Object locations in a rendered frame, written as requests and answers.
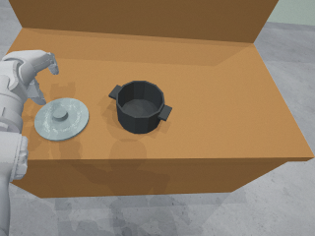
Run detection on robot left hand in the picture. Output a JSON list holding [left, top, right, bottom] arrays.
[[2, 49, 59, 105]]

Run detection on table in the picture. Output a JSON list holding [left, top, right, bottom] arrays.
[[6, 0, 315, 199]]

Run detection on knob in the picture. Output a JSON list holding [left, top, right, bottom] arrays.
[[52, 107, 69, 122]]

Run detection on pot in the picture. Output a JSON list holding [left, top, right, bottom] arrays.
[[108, 81, 172, 135]]

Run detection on robot left forearm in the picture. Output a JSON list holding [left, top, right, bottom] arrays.
[[0, 56, 35, 134]]

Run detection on robot left upper arm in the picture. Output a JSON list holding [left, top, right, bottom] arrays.
[[0, 131, 29, 236]]

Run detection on lid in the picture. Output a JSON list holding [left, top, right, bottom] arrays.
[[34, 97, 90, 142]]

